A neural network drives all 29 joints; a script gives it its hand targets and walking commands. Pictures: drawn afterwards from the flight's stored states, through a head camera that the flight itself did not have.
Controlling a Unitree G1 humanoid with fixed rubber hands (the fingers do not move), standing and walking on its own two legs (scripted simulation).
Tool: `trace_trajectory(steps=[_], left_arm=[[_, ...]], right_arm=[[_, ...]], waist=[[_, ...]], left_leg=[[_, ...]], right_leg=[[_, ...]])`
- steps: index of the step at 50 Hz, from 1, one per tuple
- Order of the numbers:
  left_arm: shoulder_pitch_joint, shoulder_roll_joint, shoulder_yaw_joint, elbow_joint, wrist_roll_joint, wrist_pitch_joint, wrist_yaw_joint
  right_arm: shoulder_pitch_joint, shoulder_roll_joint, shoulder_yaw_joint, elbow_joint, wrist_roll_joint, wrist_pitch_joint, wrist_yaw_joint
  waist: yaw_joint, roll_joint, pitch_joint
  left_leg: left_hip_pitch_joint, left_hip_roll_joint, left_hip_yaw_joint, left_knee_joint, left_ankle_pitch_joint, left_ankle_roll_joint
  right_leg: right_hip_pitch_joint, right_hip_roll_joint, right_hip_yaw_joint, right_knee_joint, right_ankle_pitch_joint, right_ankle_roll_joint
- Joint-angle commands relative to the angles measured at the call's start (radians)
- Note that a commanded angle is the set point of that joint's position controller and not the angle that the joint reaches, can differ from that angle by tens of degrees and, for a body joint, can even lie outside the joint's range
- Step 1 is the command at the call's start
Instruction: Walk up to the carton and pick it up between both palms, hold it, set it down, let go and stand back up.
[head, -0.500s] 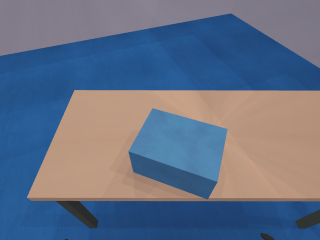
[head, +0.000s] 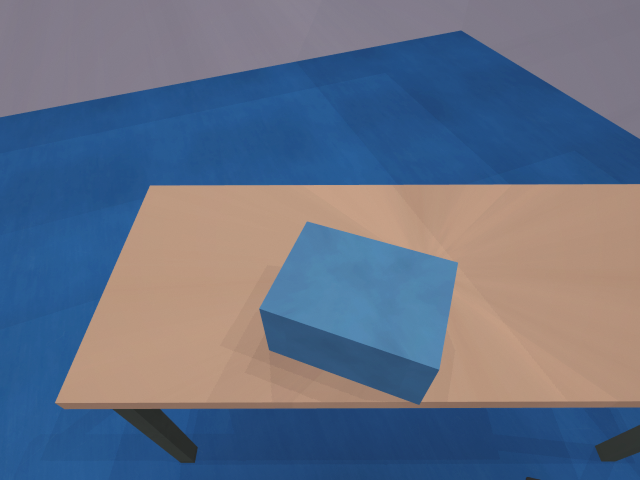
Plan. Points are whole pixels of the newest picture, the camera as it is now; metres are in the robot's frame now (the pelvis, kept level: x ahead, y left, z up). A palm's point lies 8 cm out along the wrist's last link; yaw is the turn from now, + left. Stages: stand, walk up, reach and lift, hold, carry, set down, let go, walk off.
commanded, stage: stand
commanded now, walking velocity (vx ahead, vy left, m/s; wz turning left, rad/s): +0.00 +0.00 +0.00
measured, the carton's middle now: (359, 308) +0.39 -0.05 -0.10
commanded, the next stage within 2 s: none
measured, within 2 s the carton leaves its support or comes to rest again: neither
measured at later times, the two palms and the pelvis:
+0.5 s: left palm out of the picture +0.08 +0.29 -0.12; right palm out of the picture +0.07 -0.28 -0.12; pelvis +0.00 +0.00 +0.00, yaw +0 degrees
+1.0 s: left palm out of the picture +0.07 +0.29 -0.12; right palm out of the picture +0.09 -0.28 -0.12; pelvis +0.00 +0.01 +0.00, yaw +0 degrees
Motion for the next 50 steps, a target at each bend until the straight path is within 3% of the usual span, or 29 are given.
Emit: trace_trajectory(steps=[1,2,5,6,10,11,12,14,15,18,21,22,23,24,25,28,30,32,33,34,36,41,42,44,45,46,48,49,50], left_arm=[[-0.005,0.220,0.036,-0.050,-0.003,-0.009,0.016],[-0.008,0.232,0.041,-0.048,-0.005,-0.011,0.016],[-0.063,0.241,0.040,-0.064,-0.005,-0.026,0.012],[-0.056,0.208,0.032,-0.069,0.009,-0.020,0.011],[-0.060,0.226,0.031,-0.055,-0.003,-0.017,0.021],[-0.042,0.210,0.032,-0.061,-0.005,-0.019,0.018],[-0.014,0.243,0.029,-0.041,-0.004,-0.026,0.018],[-0.042,0.217,0.026,-0.051,0.003,-0.027,0.016],[-0.053,0.247,0.040,-0.057,0.010,-0.028,0.017],[-0.050,0.235,0.035,-0.047,-0.002,-0.015,0.009],[-0.055,0.198,0.030,-0.060,0.004,-0.023,0.008],[-0.072,0.186,0.023,-0.061,-0.003,-0.010,0.011],[-0.048,0.210,0.023,-0.048,-0.011,-0.014,0.003],[-0.027,0.207,0.024,-0.055,-0.013,-0.017,0.006],[-0.041,0.232,0.032,-0.025,0.000,-0.016,0.011],[-0.062,0.247,0.041,-0.046,-0.005,-0.016,0.005],[-0.038,0.239,0.036,-0.039,-0.001,-0.016,0.009],[-0.041,0.242,0.033,-0.031,-0.012,-0.020,0.011],[-0.030,0.250,0.043,-0.016,-0.001,-0.018,0.013],[-0.079,0.250,0.032,-0.035,0.005,-0.011,0.014],[-0.057,0.239,0.033,-0.031,-0.005,-0.010,0.014],[-0.095,0.262,0.041,-0.042,0.004,-0.013,0.020],[-0.048,0.212,0.030,-0.034,-0.007,-0.012,0.012],[-0.057,0.226,0.025,-0.020,-0.002,-0.021,0.015],[-0.070,0.203,0.021,-0.040,-0.004,-0.020,0.018],[-0.053,0.247,0.024,-0.040,-0.006,-0.018,0.016],[-0.074,0.239,0.026,-0.034,0.005,-0.011,0.019],[-0.053,0.208,0.024,-0.031,0.005,-0.018,0.018],[-0.070,0.235,0.022,-0.029,0.011,-0.015,0.018]], right_arm=[[-0.027,-0.237,-0.035,-0.065,-0.001,-0.024,-0.008],[-0.045,-0.228,-0.029,-0.071,-0.001,-0.025,-0.013],[-0.068,-0.226,-0.035,-0.087,0.008,-0.020,-0.007],[-0.063,-0.220,-0.040,-0.096,0.001,-0.028,-0.010],[-0.016,-0.204,-0.036,-0.073,0.004,-0.017,-0.011],[-0.033,-0.224,-0.036,-0.084,-0.001,-0.022,-0.013],[-0.019,-0.195,-0.025,-0.081,-0.004,-0.020,-0.010],[-0.062,-0.232,-0.036,-0.090,-0.001,-0.012,-0.016],[-0.027,-0.221,-0.039,-0.099,0.008,-0.021,-0.015],[-0.073,-0.219,-0.035,-0.096,-0.001,-0.014,-0.011],[-0.044,-0.214,-0.032,-0.076,-0.005,-0.022,-0.016],[-0.067,-0.244,-0.041,-0.101,0.009,-0.023,-0.014],[-0.071,-0.231,-0.039,-0.088,0.000,-0.025,-0.013],[-0.077,-0.222,-0.036,-0.102,0.001,-0.028,-0.004],[-0.071,-0.220,-0.041,-0.102,-0.005,-0.027,-0.009],[-0.069,-0.230,-0.034,-0.103,-0.005,-0.033,-0.008],[-0.043,-0.217,-0.036,-0.098,-0.006,-0.029,-0.005],[-0.038,-0.212,-0.038,-0.085,0.006,-0.022,-0.007],[-0.051,-0.197,-0.030,-0.091,0.012,-0.028,-0.008],[-0.070,-0.226,-0.033,-0.090,0.009,-0.027,-0.009],[-0.060,-0.220,-0.033,-0.093,0.009,-0.022,-0.014],[-0.072,-0.244,-0.039,-0.081,-0.007,-0.031,-0.006],[-0.110,-0.237,-0.040,-0.092,-0.001,-0.025,-0.013],[-0.043,-0.184,-0.026,-0.076,0.011,-0.018,-0.014],[-0.106,-0.196,-0.020,-0.089,0.004,-0.027,-0.014],[-0.051,-0.202,-0.035,-0.068,0.002,-0.022,-0.010],[-0.083,-0.213,-0.031,-0.091,0.004,-0.014,-0.012],[-0.091,-0.226,-0.034,-0.092,0.002,-0.022,-0.011],[-0.053,-0.206,-0.035,-0.091,0.006,-0.025,-0.013]], waist=[[-0.004,0.011,-0.008],[-0.008,0.051,0.010],[-0.005,-0.049,-0.051],[-0.026,0.009,-0.055],[-0.021,-0.040,-0.047],[-0.008,0.003,-0.031],[-0.018,-0.051,-0.055],[-0.003,0.038,-0.028],[-0.032,-0.062,-0.085],[-0.012,0.019,-0.049],[0.012,-0.035,-0.023],[-0.015,0.051,0.030],[0.010,-0.046,0.008],[0.010,0.024,-0.009],[-0.001,-0.045,-0.041],[-0.010,0.040,-0.088],[-0.003,-0.033,0.005],[0.000,0.036,-0.043],[-0.013,-0.032,-0.052],[-0.012,0.028,-0.068],[-0.010,-0.027,-0.073],[-0.017,-0.001,-0.055],[0.012,0.024,-0.043],[-0.013,-0.031,-0.078],[0.006,0.037,-0.041],[-0.023,-0.021,-0.069],[-0.023,0.050,-0.031],[-0.005,0.035,-0.059],[-0.024,-0.061,-0.009]], left_leg=[[-0.009,0.103,-0.056,-0.066,0.171,0.034],[-0.022,0.118,-0.072,-0.080,0.171,0.039],[0.011,0.125,-0.084,-0.061,0.260,0.046],[-0.018,0.112,-0.070,-0.064,0.237,0.044],[-0.010,0.118,-0.075,-0.068,0.211,0.042],[-0.021,0.112,-0.076,-0.060,0.215,0.038],[0.026,0.123,-0.081,-0.065,0.230,0.038],[-0.022,0.117,-0.082,-0.061,0.218,0.051],[0.013,0.123,-0.077,-0.066,0.231,0.048],[0.015,0.104,-0.061,-0.055,0.218,0.039],[-0.003,0.116,-0.082,-0.080,0.192,0.030],[-0.040,0.116,-0.054,-0.081,0.169,0.030],[-0.035,0.119,-0.077,-0.090,0.123,0.025],[-0.043,0.112,-0.072,-0.082,0.103,0.046],[0.001,0.118,-0.094,-0.086,0.123,0.048],[0.013,0.113,-0.083,-0.094,0.203,0.052],[-0.028,0.118,-0.085,-0.072,0.194,0.044],[0.004,0.113,-0.070,-0.076,0.251,0.033],[0.030,0.126,-0.090,-0.075,0.234,0.039],[0.015,0.116,-0.091,-0.058,0.250,0.039],[0.023,0.114,-0.082,-0.054,0.199,0.036],[-0.021,0.104,-0.084,-0.089,0.221,0.035],[0.006,0.117,-0.064,-0.059,0.247,0.036],[0.006,0.122,-0.081,-0.078,0.205,0.040],[0.004,0.114,-0.072,-0.061,0.227,0.046],[0.014,0.112,-0.089,-0.084,0.218,0.030],[-0.010,0.109,-0.061,-0.070,0.224,0.035],[-0.003,0.118,-0.074,-0.073,0.251,0.035],[-0.013,0.114,-0.087,-0.090,0.210,0.033]], right_leg=[[-0.034,-0.090,0.066,-0.097,0.168,-0.050],[-0.025,-0.103,0.082,-0.070,0.152,-0.056],[0.011,-0.091,0.061,-0.064,0.206,-0.046],[0.030,-0.100,0.073,-0.076,0.206,-0.043],[0.050,-0.111,0.066,-0.063,0.237,-0.052],[0.025,-0.103,0.064,-0.075,0.242,-0.045],[0.023,-0.101,0.061,-0.066,0.226,-0.045],[0.021,-0.110,0.080,-0.079,0.231,-0.049],[0.048,-0.100,0.053,-0.044,0.238,-0.052],[0.002,-0.094,0.066,-0.077,0.205,-0.046],[-0.007,-0.090,0.059,-0.065,0.130,-0.048],[-0.032,-0.100,0.075,-0.081,0.148,-0.050],[-0.023,-0.084,0.063,-0.067,0.106,-0.050],[0.004,-0.100,0.079,-0.081,0.127,-0.057],[-0.006,-0.103,0.077,-0.071,0.103,-0.061],[0.015,-0.099,0.087,-0.067,0.135,-0.052],[0.004,-0.103,0.076,-0.075,0.178,-0.045],[0.015,-0.101,0.060,-0.054,0.175,-0.040],[0.001,-0.096,0.065,-0.060,0.212,-0.051],[0.016,-0.103,0.055,-0.062,0.212,-0.038],[0.020,-0.099,0.057,-0.073,0.198,-0.054],[0.036,-0.104,0.075,-0.068,0.200,-0.039],[-0.007,-0.106,0.078,-0.071,0.237,-0.044],[0.030,-0.102,0.068,-0.059,0.196,-0.043],[0.006,-0.102,0.073,-0.083,0.193,-0.041],[0.030,-0.093,0.053,-0.068,0.189,-0.039],[0.023,-0.102,0.068,-0.086,0.199,-0.036],[0.040,-0.106,0.059,-0.093,0.222,-0.045],[0.005,-0.103,0.054,-0.075,0.210,-0.052]])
